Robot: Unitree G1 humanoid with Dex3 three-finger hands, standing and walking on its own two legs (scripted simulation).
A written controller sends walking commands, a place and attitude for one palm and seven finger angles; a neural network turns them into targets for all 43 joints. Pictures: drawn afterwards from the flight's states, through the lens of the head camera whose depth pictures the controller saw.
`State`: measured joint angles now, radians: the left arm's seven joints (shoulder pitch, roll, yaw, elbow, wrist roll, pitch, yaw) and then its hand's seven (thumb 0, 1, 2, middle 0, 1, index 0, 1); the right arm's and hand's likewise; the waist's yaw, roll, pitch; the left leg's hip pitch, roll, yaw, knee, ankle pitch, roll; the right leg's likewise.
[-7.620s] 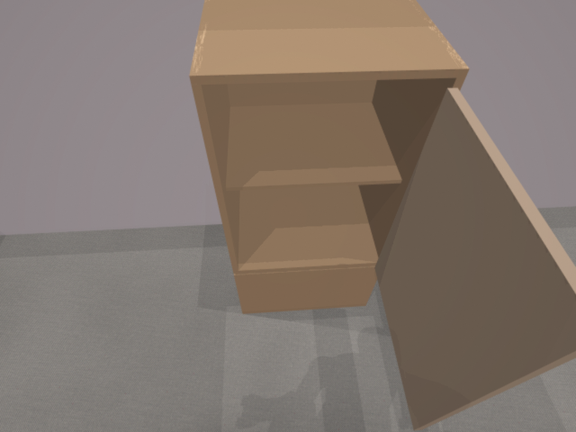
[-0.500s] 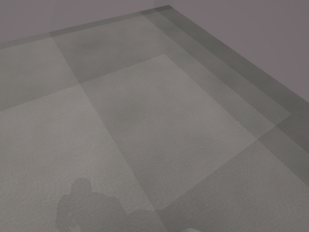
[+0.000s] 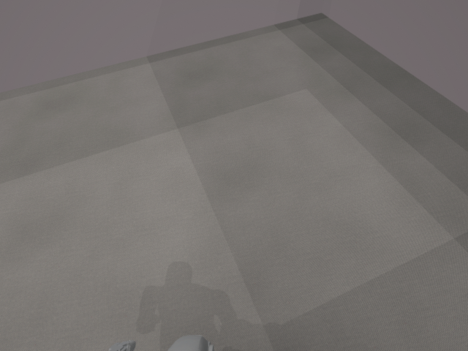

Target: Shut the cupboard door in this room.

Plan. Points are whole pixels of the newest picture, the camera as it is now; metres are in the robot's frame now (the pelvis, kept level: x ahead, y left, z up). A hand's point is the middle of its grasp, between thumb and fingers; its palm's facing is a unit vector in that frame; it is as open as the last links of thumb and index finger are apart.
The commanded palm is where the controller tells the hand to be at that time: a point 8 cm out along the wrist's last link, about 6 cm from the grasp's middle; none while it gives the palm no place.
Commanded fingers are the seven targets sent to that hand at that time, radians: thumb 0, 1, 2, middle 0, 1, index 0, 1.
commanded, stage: turn or walk to find it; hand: left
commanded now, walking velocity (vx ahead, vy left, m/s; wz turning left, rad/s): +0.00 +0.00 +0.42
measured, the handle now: out of the picture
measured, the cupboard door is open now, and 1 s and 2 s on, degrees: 89 89 89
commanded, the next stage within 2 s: none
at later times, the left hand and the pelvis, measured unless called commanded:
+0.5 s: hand out of the picture +0.04 +0.23 -0.16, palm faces +0.23 -0.92 -0.30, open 7.4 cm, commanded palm none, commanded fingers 0.00 0.90 0.90 -0.20 -0.30 -0.20 -0.30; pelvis +0.01 +0.00 -0.01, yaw +12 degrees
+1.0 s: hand out of the picture -0.07 +0.23 -0.18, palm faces +0.45 -0.86 -0.24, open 7.4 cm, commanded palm none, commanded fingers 0.00 0.90 0.90 -0.20 -0.30 -0.20 -0.30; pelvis -0.01 +0.02 -0.01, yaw +25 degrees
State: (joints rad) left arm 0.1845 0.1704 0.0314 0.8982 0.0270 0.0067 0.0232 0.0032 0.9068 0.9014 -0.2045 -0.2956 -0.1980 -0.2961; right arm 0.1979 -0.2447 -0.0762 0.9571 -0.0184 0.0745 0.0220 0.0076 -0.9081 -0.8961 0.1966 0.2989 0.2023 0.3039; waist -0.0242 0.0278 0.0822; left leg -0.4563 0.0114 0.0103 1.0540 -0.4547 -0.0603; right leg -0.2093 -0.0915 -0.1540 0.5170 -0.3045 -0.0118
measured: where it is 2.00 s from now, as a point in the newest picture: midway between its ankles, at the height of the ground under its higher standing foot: outside the picture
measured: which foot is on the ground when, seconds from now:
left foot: up 0.00-0.16, down 0.18-0.50, up 0.52-0.88, down 0.90-1.00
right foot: down 0.00-0.18, up 0.20-0.48, down 0.50-0.90, up 0.92-1.00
